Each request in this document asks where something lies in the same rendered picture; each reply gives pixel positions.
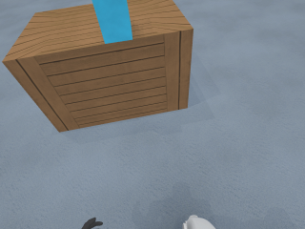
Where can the left robot hand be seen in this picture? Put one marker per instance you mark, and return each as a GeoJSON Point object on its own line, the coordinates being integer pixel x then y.
{"type": "Point", "coordinates": [92, 223]}

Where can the pedestal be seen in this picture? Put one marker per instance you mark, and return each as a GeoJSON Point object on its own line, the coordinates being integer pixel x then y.
{"type": "Point", "coordinates": [77, 81]}

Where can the right robot thigh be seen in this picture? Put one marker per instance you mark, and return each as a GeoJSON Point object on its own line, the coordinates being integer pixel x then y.
{"type": "Point", "coordinates": [197, 223]}

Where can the robot right shin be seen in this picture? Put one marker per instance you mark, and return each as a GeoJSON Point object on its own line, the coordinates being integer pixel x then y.
{"type": "Point", "coordinates": [193, 216]}

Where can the carton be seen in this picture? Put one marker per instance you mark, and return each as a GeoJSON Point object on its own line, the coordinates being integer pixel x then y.
{"type": "Point", "coordinates": [114, 20]}

